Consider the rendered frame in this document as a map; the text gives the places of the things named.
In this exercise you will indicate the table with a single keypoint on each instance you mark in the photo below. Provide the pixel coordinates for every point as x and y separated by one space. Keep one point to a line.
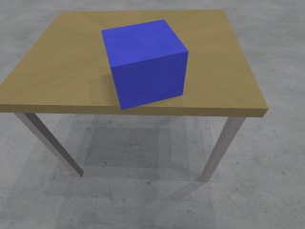
67 71

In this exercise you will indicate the carton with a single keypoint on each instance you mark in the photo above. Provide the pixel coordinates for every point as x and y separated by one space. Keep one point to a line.
148 62

